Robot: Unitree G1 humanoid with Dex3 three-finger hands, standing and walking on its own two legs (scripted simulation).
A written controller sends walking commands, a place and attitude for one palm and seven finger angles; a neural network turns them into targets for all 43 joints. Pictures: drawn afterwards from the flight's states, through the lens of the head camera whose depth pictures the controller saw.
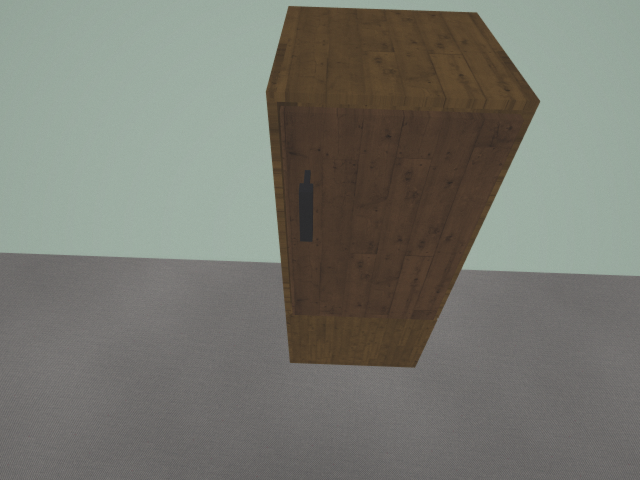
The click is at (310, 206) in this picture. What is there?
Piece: cupboard door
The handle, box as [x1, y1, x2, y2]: [299, 170, 312, 241]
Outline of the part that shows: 305,170 304,182 300,183 299,185 300,240 311,241 312,184 309,183 310,170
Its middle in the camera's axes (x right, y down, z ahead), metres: -0.03 -0.06 +0.70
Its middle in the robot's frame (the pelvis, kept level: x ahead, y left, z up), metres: +0.56 +0.06 +0.00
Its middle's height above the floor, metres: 0.77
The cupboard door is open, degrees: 0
